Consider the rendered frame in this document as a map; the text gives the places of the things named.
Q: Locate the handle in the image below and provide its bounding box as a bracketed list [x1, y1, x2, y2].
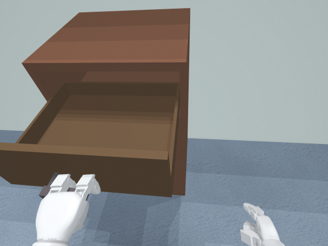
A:
[39, 172, 89, 201]

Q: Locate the left robot hand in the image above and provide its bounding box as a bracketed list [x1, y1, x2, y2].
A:
[36, 174, 101, 242]

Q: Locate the cabinet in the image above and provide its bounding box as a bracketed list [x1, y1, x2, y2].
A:
[22, 8, 190, 196]

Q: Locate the drawer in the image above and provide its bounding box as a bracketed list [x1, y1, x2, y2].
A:
[0, 81, 180, 197]

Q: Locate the right robot hand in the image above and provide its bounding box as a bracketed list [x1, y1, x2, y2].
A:
[240, 203, 280, 246]

